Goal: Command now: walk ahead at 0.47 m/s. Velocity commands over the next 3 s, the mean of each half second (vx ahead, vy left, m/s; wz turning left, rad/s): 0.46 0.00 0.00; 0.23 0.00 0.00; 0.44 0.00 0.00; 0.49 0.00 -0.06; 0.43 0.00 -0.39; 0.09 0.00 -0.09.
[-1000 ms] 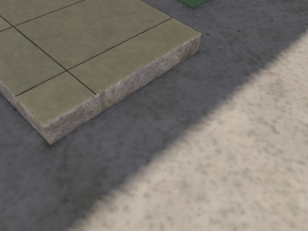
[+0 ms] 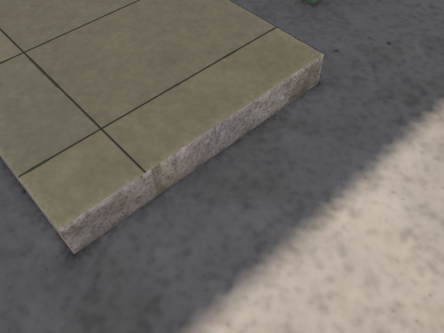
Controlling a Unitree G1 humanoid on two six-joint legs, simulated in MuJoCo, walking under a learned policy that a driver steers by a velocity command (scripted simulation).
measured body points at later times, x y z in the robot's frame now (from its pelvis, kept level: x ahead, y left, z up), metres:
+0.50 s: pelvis +0.24 -0.09 +0.01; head +0.26 -0.11 +0.45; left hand +0.39 +0.15 -0.10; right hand +0.19 -0.33 -0.16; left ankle +0.13 +0.05 -0.68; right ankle +0.31 -0.18 -0.73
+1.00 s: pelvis +0.37 -0.09 +0.01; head +0.37 -0.07 +0.46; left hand +0.36 +0.15 -0.15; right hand +0.40 -0.32 -0.13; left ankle +0.35 -0.01 -0.73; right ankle +0.31 -0.18 -0.70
